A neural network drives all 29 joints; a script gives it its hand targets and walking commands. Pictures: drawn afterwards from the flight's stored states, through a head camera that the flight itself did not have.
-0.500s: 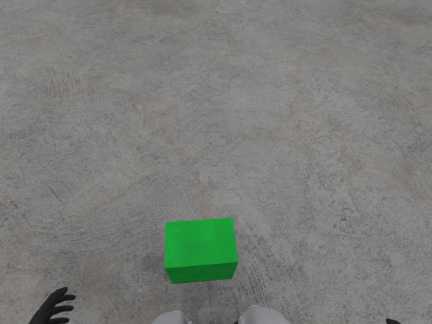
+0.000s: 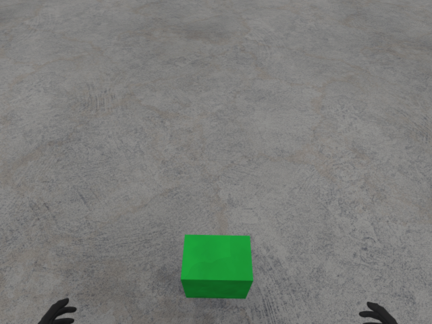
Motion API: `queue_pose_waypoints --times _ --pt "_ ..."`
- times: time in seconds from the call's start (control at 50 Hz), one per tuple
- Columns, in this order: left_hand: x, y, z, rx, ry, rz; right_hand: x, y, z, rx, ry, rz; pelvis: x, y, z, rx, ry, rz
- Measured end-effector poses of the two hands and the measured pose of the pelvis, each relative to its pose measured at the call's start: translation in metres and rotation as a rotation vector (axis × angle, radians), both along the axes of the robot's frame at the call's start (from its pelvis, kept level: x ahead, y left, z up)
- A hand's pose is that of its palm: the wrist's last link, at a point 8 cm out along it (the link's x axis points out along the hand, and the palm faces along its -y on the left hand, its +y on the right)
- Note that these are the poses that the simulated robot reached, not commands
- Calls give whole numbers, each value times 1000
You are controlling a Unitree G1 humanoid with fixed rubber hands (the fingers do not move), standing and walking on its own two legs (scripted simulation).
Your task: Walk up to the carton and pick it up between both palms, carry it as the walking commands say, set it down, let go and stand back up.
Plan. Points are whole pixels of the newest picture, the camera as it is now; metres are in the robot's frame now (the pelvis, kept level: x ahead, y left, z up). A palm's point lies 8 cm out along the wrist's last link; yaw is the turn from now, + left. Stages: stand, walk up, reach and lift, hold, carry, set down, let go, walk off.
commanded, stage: walk up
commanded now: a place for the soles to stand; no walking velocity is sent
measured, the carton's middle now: (216, 268) +0.41 +0.00 -0.64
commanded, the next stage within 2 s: reach and lift in 1.14 s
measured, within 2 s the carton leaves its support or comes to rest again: neither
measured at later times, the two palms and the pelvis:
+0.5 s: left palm out of the picture +0.13 +0.34 -0.10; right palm (376, 306) +0.17 -0.30 -0.09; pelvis +0.04 +0.01 +0.00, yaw +3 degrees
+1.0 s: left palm out of the picture +0.11 +0.34 -0.10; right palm (377, 306) +0.17 -0.30 -0.09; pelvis +0.04 +0.01 +0.00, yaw +4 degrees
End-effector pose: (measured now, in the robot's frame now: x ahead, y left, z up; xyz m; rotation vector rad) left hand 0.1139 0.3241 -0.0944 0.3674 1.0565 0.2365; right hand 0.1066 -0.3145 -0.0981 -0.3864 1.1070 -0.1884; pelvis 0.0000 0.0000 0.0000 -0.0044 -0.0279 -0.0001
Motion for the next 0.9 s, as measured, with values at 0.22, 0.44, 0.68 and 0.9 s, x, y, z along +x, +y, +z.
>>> queue_pose_waypoints --times 0.22,0.44,0.68,0.9 --pt "-5 7 -5 -2 38 27 19 8 4 3 29 14 20 6 4 -6 15 23" --pt "7 17 -3 11 42 60 57 17 6 -2 -10 29 37 13 4 -5 19 39" --pt "15 19 1 19 23 66 69 23 4 14 -18 41 39 13 4 -3 17 56" --pt "2 17 -1 17 33 80 64 21 5 10 -3 63 36 9 4 -1 12 64"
